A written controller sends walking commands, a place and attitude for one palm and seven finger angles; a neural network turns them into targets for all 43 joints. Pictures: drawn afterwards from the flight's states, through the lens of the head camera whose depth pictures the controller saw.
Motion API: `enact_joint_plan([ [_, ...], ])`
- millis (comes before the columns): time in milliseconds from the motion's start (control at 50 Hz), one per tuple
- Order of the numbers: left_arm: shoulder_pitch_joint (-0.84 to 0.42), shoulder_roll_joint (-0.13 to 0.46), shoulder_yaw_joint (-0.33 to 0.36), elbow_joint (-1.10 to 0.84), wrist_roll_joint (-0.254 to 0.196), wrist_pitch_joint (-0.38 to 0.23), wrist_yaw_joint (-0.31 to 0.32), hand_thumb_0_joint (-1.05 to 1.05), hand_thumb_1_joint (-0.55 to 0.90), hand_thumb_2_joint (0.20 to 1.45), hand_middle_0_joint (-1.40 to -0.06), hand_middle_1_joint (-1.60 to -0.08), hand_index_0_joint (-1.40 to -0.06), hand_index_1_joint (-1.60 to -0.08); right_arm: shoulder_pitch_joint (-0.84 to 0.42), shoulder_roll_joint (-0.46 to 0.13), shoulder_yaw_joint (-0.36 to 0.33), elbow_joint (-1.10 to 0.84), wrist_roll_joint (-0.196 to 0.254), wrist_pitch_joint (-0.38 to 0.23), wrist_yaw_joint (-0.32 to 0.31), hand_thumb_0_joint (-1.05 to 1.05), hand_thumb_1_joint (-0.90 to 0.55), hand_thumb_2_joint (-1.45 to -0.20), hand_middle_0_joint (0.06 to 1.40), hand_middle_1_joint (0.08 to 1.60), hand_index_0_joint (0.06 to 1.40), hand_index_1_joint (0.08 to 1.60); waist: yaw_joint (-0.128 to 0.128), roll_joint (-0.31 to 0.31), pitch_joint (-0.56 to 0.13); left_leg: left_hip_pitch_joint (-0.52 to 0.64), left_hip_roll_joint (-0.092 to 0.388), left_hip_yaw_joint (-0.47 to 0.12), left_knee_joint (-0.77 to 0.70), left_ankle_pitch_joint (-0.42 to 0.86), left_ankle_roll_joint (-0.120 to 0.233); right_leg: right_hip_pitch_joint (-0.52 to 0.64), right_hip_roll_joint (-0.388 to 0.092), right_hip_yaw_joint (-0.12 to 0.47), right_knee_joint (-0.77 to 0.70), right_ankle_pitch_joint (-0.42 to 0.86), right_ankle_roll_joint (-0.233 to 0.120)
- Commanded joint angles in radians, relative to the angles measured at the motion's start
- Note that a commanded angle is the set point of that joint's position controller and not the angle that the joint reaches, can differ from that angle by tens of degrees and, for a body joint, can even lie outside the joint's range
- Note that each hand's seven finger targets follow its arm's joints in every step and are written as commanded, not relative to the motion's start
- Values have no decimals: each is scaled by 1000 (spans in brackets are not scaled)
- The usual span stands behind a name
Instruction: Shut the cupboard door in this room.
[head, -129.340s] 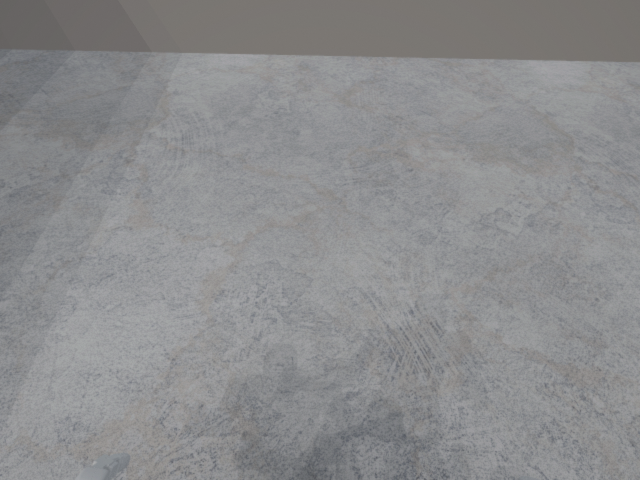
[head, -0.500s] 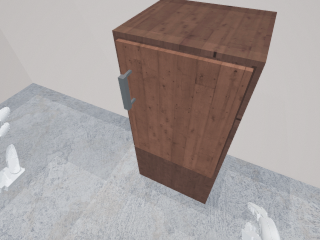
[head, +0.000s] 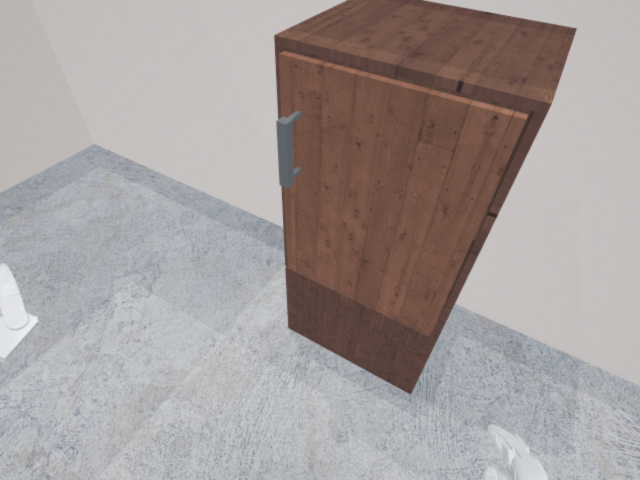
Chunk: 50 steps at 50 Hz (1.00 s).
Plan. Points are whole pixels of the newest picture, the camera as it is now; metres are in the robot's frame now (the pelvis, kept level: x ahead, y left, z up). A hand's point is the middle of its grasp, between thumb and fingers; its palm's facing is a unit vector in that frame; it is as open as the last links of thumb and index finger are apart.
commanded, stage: step back with the hand held close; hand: left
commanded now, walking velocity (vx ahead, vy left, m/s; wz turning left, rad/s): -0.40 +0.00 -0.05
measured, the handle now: (291, 149) +0.70 +0.10 +0.05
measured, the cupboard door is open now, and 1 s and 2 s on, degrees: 0 0 0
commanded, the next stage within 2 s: stop stepping back and stand still in 0.46 s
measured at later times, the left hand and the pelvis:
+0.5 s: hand out of the picture +0.11 +0.25 +0.19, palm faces +0.40 -0.84 -0.37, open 7.5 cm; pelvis -0.12 -0.01 +0.00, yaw -5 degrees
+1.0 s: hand out of the picture +0.10 +0.26 +0.17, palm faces +0.24 -0.92 -0.31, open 7.5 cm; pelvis -0.17 +0.04 +0.01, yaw -8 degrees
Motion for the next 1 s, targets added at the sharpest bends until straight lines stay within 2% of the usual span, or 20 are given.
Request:
enact_joint_plan([
  [0,-84,201,93,-190,-11,-62,32,0,900,900,-200,-300,-200,-300,-105,-126,-62,-147,-4,-56,4,0,-900,-900,200,300,200,300,-19,-107,-8,-132,97,-192,-131,-236,-26,24,-214,349,-254,-260,-98],
  [80,-43,234,123,-228,-19,-80,47,0,900,900,-200,-300,-200,-300,-109,-122,-58,-143,2,-52,5,0,-900,-900,200,300,200,300,-26,-61,-73,-45,120,-212,-221,-214,-12,-4,-156,228,-203,-235,-60],
  [140,-17,238,177,-242,-9,-93,48,0,900,900,-200,-300,-200,-300,-147,-145,-63,-155,1,-68,-10,0,-900,-900,200,300,200,300,-5,212,-106,-357,314,-393,-525,-455,71,313,16,54,208,-59,8],
  [200,-51,268,208,-324,-26,-102,35,0,900,900,-200,-300,-200,-300,-146,-126,-81,-131,-14,-100,-6,0,-900,-900,200,300,200,300,-3,172,-179,-240,389,-374,-546,-258,74,286,47,35,398,-193,18],
  [300,1,173,106,-246,-55,-92,14,0,900,900,-200,-300,-200,-300,-137,-107,-62,-80,-14,-142,11,0,-900,-900,200,300,200,300,0,169,-112,-21,333,-264,-589,-211,-10,172,53,-47,138,-328,9],
  [420,-126,193,58,-303,-61,-125,10,0,900,900,-200,-300,-200,-300,-136,-100,-59,-11,-14,-171,25,0,-900,-900,200,300,200,300,22,175,-268,393,266,-139,-463,231,-146,155,24,-28,-379,-184,-20],
  [460,-118,239,96,-339,-61,-142,7,0,900,900,-200,-300,-200,-300,-155,-81,-57,-18,-10,-163,27,0,-900,-900,200,300,200,300,27,119,-317,505,198,-22,-290,472,-135,98,-43,7,-420,-36,-21],
  [500,-98,323,186,-369,-64,-152,10,0,900,900,-200,-300,-200,-300,-203,-81,-51,-49,-9,-160,12,0,-900,-900,200,300,200,300,39,104,-341,513,168,18,-241,464,-114,76,-79,0,-340,120,-6],
  [520,-92,320,188,-398,-69,-161,7,0,900,900,-200,-300,-200,-300,-188,-61,-51,-56,-5,-150,10,0,-900,-900,200,300,200,300,14,82,-365,575,138,31,-214,544,-108,41,-88,3,-312,214,9],
  [540,-66,352,211,-411,-83,-160,-3,0,900,900,-200,-300,-200,-300,-198,-64,-61,-62,18,-147,13,0,-900,-900,200,300,200,300,12,-76,-358,588,131,-5,-170,483,-101,18,-101,8,-300,254,43],
  [600,117,330,237,-253,-100,-100,-16,0,900,900,-200,-300,-200,-300,-209,-68,-33,-116,12,-113,-7,0,-900,-900,200,300,200,300,-12,81,-159,448,119,-15,-205,152,-88,-88,-98,-18,-306,-196,-11],
  [660,-30,297,168,-141,-85,-49,-3,0,900,900,-200,-300,-200,-300,-178,-84,-31,-86,-4,-80,-28,0,-900,-900,200,300,200,300,-45,-32,135,325,76,-70,112,-6,-144,-387,-238,173,-509,-671,-145],
  [680,-90,303,152,-108,-67,-46,6,0,900,900,-200,-300,-200,-300,-164,-92,-36,-68,-4,-74,-32,0,-900,-900,200,300,200,300,-44,-115,203,249,87,-117,263,-3,-136,-437,-307,244,-547,-709,-176],
  [720,-211,264,88,-11,-41,-38,12,0,900,900,-200,-300,-200,-300,-143,-107,-34,-43,6,-83,-32,0,-900,-900,200,300,200,300,-44,-214,308,32,114,-128,378,15,-115,-351,-335,236,-554,-599,-189],
  [780,-433,191,-54,95,-20,-25,9,0,900,900,-200,-300,-200,-300,-138,-123,-28,-41,20,-105,-31,0,-900,-900,200,300,200,300,-67,-98,390,89,119,-78,54,34,-94,-220,-230,35,-364,-314,-106],
  [820,-470,173,-86,42,-17,-11,10,0,900,900,-200,-300,-200,-300,-113,-155,-40,-44,24,-131,-34,0,-900,-900,200,300,200,300,-60,114,302,165,90,-159,-208,166,-64,-102,-111,-52,-82,-88,-47],
  [860,-360,214,-17,-126,-28,-34,17,0,900,900,-200,-300,-200,-300,-114,-151,-46,-90,11,-171,-24,0,-900,-900,200,300,200,300,-6,319,79,256,269,-505,-420,334,7,11,18,-25,160,-203,-10],
  [880,-316,257,25,-316,-45,-68,8,0,900,900,-200,-300,-200,-300,-98,-118,-42,-91,-4,-191,-6,0,-900,-900,200,300,200,300,-15,359,-82,299,296,-596,-499,194,-46,75,26,33,272,-318,-19],
  [940,8,358,202,-545,-75,-110,7,0,900,900,-200,-300,-200,-300,-102,-113,-70,-106,-14,-205,37,0,-900,-900,200,300,200,300,18,122,-296,302,297,-459,-578,-200,-99,169,29,8,264,-317,-17],
  [980,194,322,220,-574,-77,-95,3,0,900,900,-200,-300,-200,-300,-115,-97,-60,-120,-26,-188,53,0,-900,-900,200,300,200,300,22,279,-293,255,250,-290,-600,-186,-124,198,48,-60,233,-281,-13],
])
